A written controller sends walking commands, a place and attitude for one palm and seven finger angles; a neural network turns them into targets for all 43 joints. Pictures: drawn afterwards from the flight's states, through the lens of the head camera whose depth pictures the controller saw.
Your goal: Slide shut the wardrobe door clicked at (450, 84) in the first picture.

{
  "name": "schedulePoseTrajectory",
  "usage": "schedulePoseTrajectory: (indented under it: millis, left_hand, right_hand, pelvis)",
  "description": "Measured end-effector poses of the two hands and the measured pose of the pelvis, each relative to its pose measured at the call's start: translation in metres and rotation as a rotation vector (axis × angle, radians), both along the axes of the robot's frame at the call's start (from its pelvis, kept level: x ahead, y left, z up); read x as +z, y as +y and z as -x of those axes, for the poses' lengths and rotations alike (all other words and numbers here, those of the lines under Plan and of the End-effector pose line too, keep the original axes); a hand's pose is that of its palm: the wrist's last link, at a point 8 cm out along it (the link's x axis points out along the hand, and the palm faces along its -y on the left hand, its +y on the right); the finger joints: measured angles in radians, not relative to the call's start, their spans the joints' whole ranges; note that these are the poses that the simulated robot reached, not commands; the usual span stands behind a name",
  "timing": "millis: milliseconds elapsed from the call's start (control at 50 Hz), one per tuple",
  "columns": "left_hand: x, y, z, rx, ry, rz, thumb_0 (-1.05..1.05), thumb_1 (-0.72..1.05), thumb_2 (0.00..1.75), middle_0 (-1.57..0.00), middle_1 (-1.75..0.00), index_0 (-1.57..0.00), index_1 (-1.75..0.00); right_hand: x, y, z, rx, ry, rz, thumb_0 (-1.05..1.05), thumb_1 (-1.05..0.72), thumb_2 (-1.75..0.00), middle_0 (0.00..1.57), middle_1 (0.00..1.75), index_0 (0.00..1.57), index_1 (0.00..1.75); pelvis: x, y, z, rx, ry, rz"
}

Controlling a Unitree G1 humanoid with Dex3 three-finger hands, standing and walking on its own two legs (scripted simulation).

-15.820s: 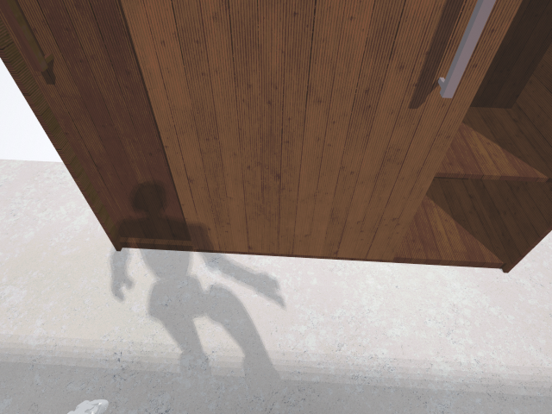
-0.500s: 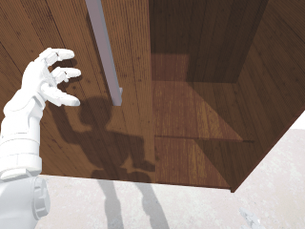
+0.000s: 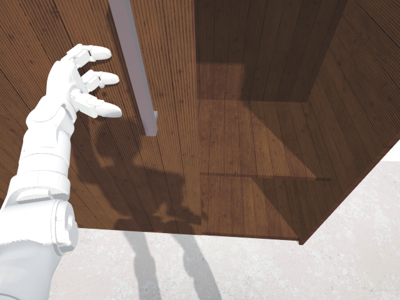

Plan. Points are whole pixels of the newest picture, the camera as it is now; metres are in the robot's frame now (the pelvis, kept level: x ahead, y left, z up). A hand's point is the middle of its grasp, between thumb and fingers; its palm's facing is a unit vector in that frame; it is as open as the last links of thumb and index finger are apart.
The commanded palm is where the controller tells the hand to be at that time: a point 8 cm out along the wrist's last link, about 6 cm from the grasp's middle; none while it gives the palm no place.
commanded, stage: move the hooked fingers beside the handle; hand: left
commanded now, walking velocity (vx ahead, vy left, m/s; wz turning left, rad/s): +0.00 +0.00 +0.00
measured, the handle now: (140, 68) +0.49 +0.13 +0.22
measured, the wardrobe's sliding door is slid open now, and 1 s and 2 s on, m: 0.49 0.49 0.48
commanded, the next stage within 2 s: none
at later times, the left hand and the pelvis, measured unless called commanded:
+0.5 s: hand (102, 85) +0.45 +0.19 +0.21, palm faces +0.01 -1.00 -0.04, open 13.6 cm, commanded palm +0.46 +0.22 +0.19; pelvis -0.02 +0.00 -0.01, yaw +1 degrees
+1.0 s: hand (102, 85) +0.45 +0.20 +0.21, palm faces +0.00 -1.00 -0.04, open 13.6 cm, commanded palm +0.47 +0.22 +0.18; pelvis -0.04 -0.01 -0.01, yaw +1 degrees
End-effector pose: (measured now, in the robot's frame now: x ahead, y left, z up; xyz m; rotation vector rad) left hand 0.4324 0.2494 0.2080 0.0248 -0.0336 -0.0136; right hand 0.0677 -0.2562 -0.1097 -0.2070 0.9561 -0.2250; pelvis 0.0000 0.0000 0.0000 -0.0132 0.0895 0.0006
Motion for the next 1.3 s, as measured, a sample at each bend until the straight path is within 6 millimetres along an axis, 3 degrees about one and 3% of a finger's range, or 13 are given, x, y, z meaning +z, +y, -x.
schedulePoseTrajectory:
  millis: [720, 1000, 1300]
  left_hand:
    - [0.000, 0.000, -0.001, 0.016, -0.008, -0.013, -0.02, -0.50, 0.30, -0.40, -1.27, -0.36, -1.27]
    - [-0.001, 0.000, -0.001, 0.012, -0.016, -0.013, -0.02, -0.50, 0.30, -0.41, -1.26, -0.37, -1.25]
    - [-0.001, 0.000, -0.001, 0.015, -0.018, -0.015, -0.02, -0.50, 0.30, -0.40, -1.27, -0.36, -1.26]
  right_hand:
    - [-0.008, -0.015, 0.068, -0.004, 0.129, 0.032, 0.00, -0.91, -0.90, 0.20, 0.30, 0.20, 0.30]
    - [-0.009, -0.019, 0.079, -0.008, 0.141, 0.035, 0.00, -0.91, -0.90, 0.20, 0.30, 0.20, 0.30]
    - [-0.011, -0.013, 0.075, 0.007, 0.135, 0.020, 0.00, -0.91, -0.90, 0.20, 0.30, 0.20, 0.30]
  pelvis:
    - [-0.008, -0.005, 0.031, 0.022, 0.065, 0.002]
    - [-0.012, -0.006, 0.038, 0.020, 0.088, 0.004]
    - [-0.013, -0.006, 0.037, 0.025, 0.089, 0.006]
